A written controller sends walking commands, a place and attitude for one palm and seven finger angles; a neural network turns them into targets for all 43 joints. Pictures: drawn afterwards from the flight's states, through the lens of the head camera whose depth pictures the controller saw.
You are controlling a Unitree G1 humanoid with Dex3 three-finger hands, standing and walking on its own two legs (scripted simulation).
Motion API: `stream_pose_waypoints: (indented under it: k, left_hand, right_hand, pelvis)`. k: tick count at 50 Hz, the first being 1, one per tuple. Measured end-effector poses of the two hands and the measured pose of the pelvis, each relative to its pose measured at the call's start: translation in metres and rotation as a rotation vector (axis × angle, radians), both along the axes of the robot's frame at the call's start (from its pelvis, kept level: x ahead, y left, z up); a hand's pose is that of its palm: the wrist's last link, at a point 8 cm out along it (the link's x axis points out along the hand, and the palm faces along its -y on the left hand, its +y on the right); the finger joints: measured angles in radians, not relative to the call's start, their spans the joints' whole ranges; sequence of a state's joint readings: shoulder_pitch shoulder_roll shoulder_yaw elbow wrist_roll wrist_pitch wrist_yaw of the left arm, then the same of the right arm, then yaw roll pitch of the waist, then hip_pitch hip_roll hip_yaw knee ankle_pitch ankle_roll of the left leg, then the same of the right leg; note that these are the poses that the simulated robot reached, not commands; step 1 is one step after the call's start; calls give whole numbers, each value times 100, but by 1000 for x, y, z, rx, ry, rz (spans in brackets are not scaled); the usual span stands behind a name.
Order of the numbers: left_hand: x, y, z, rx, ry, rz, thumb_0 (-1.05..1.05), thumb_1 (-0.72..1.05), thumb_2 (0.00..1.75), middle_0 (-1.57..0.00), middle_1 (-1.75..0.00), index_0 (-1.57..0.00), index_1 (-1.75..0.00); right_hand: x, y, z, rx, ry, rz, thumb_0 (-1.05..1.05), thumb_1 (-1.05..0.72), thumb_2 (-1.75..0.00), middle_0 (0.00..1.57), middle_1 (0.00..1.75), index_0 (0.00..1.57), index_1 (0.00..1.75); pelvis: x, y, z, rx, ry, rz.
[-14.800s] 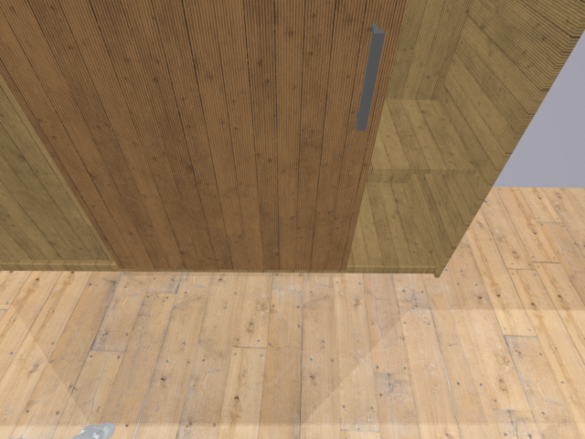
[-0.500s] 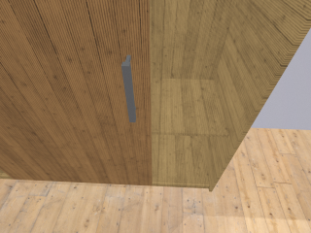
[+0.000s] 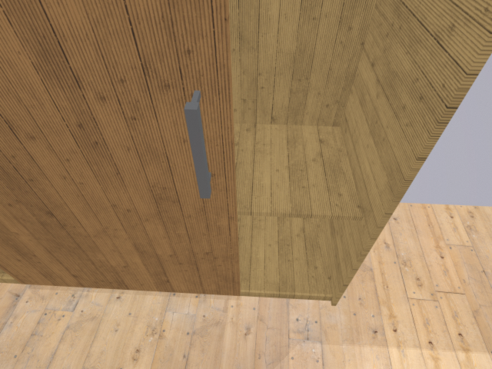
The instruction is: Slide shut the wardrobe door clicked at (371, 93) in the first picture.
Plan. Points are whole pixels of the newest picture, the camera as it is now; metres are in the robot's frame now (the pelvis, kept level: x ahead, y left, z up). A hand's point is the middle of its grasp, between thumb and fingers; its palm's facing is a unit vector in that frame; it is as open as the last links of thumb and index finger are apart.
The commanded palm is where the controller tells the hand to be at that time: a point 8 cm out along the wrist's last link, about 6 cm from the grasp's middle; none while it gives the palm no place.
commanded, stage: look again from close up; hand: left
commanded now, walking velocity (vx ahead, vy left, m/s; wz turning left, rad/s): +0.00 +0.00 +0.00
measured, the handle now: (201, 149) +0.49 +0.12 +0.09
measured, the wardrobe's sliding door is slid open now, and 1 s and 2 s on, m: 0.38 0.38 0.38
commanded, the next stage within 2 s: raise the hand with hooked fingers in 0.60 s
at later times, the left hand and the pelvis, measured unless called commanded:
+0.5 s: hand out of the picture +0.00 +0.16 -0.17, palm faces +0.02 -0.98 -0.19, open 7.4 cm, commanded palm none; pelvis +0.01 -0.01 +0.00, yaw +0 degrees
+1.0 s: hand (157, 304) +0.22 +0.16 +0.01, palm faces +0.04 -1.00 +0.00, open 7.9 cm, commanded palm +0.13 +0.23 -0.04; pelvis -0.01 -0.01 -0.05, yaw +3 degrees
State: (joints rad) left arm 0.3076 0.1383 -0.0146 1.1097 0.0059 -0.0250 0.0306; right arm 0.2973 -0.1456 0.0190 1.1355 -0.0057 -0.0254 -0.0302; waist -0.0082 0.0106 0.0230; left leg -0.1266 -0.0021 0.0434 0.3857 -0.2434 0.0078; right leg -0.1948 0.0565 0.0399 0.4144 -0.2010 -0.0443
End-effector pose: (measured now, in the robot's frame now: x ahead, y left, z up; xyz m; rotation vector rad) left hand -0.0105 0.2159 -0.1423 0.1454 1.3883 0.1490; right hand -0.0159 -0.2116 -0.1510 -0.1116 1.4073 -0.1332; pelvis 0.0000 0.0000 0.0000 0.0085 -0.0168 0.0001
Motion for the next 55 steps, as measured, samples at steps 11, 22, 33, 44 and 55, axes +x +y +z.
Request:
stream_pose_waypoints:
  k: [11, 22, 33, 44, 55]
  left_hand:
    - [4, -6, -1, -3, 1, -1, 1, 92, 90, -20, -30, -20, -30]
    - [8, -7, -1, 0, -1, -4, 1, 92, 90, -20, -30, -20, -30]
    - [11, -9, -2, -5, 6, -2, 1, 92, 90, -20, -30, -20, -30]
    - [158, 19, 108, 73, -842, 37, 4, 90, 87, -20, -34, -20, -33]
    - [170, -3, 116, -153, -1316, -171, 1, 64, 78, -22, -48, -22, -47]
  right_hand:
    - [-1, -4, 0, -3, 13, -7, 0, -91, -90, 20, 30, 20, 30]
    - [0, -5, 0, 1, 19, -11, 0, -91, -90, 20, 30, 20, 30]
    - [0, -6, 1, -3, 29, -13, 0, -91, -90, 20, 30, 20, 30]
    - [95, -39, 22, -125, -515, 35, 1, -91, -89, 21, 30, 20, 30]
    - [231, -46, 61, -157, -989, 192, 1, -91, -90, 20, 30, 20, 30]
  pelvis:
    - [5, -5, 0, -1, -1, -1]
    - [7, -8, 0, -3, 3, -2]
    - [12, -9, -1, -3, 7, -3]
    - [2, -4, -14, 1, 82, 61]
    - [-12, -7, -69, 10, 195, 46]
